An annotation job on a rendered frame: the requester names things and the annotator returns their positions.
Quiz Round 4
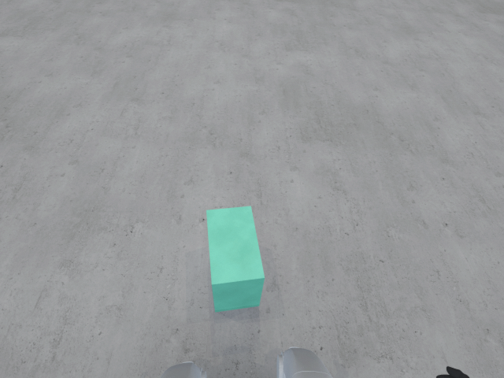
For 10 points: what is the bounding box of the robot left thigh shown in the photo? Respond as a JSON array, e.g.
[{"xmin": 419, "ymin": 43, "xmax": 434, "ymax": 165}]
[{"xmin": 160, "ymin": 362, "xmax": 207, "ymax": 378}]

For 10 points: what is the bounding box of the robot thigh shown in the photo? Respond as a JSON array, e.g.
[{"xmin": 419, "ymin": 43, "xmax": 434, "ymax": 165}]
[
  {"xmin": 160, "ymin": 362, "xmax": 207, "ymax": 378},
  {"xmin": 276, "ymin": 348, "xmax": 332, "ymax": 378}
]

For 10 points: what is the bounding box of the carton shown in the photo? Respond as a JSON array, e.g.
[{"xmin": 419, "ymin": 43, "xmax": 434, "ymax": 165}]
[{"xmin": 206, "ymin": 206, "xmax": 265, "ymax": 312}]

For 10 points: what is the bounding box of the robot right thigh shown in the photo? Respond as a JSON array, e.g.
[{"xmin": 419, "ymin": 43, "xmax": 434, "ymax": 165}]
[{"xmin": 276, "ymin": 348, "xmax": 332, "ymax": 378}]

